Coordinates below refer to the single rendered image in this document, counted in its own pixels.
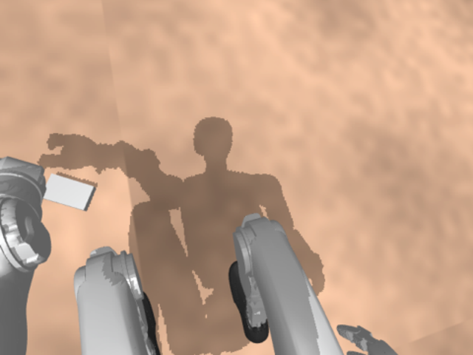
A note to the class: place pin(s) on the left robot arm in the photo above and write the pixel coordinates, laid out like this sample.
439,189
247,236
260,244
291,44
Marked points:
24,244

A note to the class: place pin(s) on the right robot foot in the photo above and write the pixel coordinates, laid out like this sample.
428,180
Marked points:
255,335

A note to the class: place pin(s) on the right robot hand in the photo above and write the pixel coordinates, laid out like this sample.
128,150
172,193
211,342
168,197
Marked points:
363,339

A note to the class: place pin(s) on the left robot foot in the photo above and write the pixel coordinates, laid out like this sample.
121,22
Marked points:
151,324

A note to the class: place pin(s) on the small box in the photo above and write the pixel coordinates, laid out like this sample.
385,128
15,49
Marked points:
69,192

